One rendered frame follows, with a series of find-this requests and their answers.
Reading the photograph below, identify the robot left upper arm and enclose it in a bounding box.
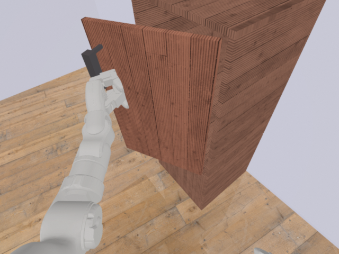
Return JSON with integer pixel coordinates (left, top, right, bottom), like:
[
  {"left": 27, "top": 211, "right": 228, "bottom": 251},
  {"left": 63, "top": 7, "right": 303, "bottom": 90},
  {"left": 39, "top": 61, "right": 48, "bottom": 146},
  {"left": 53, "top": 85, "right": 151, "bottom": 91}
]
[{"left": 10, "top": 201, "right": 103, "bottom": 254}]

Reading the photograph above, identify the robot left hand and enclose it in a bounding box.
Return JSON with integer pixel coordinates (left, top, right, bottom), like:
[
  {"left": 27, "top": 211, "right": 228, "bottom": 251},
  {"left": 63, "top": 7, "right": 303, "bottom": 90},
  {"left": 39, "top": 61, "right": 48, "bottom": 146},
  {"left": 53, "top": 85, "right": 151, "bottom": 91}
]
[{"left": 85, "top": 69, "right": 129, "bottom": 115}]

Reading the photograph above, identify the cupboard door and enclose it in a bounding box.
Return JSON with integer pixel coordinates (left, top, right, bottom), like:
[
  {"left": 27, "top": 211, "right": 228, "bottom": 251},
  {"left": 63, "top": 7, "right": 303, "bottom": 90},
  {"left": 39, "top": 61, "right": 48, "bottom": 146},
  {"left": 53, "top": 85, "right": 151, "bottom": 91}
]
[{"left": 81, "top": 17, "right": 222, "bottom": 175}]

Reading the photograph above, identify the handle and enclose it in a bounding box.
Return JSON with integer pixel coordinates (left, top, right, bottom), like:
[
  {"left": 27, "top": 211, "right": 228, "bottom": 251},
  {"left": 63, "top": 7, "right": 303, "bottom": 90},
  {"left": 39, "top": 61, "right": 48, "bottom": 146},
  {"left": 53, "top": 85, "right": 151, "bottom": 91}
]
[{"left": 81, "top": 44, "right": 106, "bottom": 89}]

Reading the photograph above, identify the robot left forearm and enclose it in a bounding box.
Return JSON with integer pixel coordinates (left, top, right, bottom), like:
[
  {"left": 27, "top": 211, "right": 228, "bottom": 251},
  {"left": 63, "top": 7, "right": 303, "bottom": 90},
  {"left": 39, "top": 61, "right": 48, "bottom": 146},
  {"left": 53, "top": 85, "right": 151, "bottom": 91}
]
[{"left": 40, "top": 110, "right": 115, "bottom": 241}]

